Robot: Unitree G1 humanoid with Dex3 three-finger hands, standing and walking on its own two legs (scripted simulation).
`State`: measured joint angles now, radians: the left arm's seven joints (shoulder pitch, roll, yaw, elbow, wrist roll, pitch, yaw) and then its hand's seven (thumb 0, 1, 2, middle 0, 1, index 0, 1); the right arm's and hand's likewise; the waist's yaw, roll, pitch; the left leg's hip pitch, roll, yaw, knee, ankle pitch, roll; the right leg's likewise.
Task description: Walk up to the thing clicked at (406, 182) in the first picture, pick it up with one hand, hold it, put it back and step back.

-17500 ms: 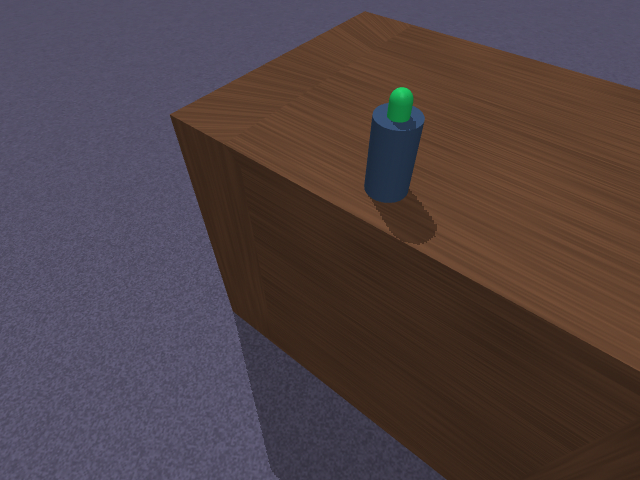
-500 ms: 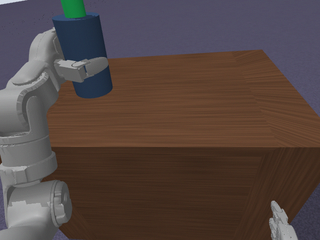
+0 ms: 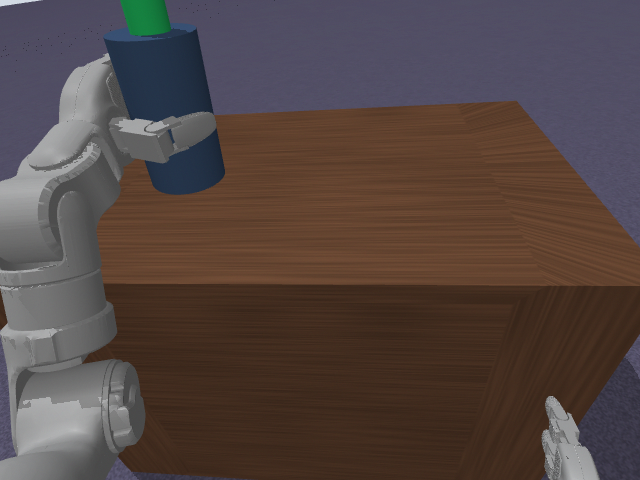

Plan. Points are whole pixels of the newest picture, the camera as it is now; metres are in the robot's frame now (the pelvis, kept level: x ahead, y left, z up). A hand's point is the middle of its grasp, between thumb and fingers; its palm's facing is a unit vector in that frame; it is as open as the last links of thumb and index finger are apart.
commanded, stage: hold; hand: left
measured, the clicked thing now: (166, 89) +0.34 +0.16 +0.37
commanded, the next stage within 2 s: crouch in 1.46 s
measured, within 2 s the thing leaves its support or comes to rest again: neither
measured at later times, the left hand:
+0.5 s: hand (181, 124) +0.35 +0.15 +0.33, palm faces +0.14 -0.99 -0.02, open 10.8 cm
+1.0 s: hand (193, 127) +0.35 +0.14 +0.33, palm faces +0.09 -1.00 -0.02, open 10.8 cm
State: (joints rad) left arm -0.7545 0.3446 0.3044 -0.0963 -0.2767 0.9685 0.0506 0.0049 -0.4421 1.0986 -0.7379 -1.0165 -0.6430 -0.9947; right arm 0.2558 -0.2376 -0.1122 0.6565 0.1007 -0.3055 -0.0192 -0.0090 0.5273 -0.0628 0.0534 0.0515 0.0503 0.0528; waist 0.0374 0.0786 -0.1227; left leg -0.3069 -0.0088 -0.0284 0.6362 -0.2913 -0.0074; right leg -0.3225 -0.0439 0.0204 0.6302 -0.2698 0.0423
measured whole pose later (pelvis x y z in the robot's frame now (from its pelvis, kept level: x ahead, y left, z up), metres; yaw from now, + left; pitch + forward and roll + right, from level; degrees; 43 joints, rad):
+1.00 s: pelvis +0.01 +0.00 +0.00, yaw +0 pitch -2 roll +0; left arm -0.70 0.32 0.28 -0.12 -0.28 0.97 0.04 0.01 -0.45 1.11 -0.74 -1.02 -0.64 -1.00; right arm 0.28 -0.22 -0.10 0.60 0.10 -0.31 0.00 -0.01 0.53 -0.06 0.05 0.05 0.05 0.05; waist 0.04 0.09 -0.12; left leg -0.30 -0.01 -0.02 0.63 -0.30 -0.01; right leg -0.32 -0.04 0.02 0.63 -0.28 0.04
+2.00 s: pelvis -0.01 -0.01 +0.00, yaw +0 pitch -1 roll +0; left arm -0.76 0.34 0.28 0.30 -0.21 0.70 0.05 0.01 -0.48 1.14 -0.74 -1.03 -0.65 -1.02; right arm 0.27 -0.24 -0.10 0.64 0.06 -0.37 -0.06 -0.01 0.55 -0.06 0.06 0.05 0.05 0.05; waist -0.01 0.04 -0.07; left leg -0.36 0.00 -0.02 0.63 -0.26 -0.02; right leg -0.38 -0.03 0.02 0.63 -0.24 0.03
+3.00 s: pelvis +0.04 +0.00 +0.00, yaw -1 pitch +4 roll +0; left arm -0.69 0.34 0.31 0.55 -0.15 0.29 -0.01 0.01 -0.49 1.15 -0.74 -1.04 -0.64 -1.03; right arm 0.28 -0.21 -0.05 0.59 0.02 -0.31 -0.05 -0.01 0.53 -0.06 0.06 0.05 0.05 0.05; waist -0.02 0.04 -0.08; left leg -0.35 0.01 -0.02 0.61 -0.32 -0.01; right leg -0.37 -0.03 0.02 0.59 -0.28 0.04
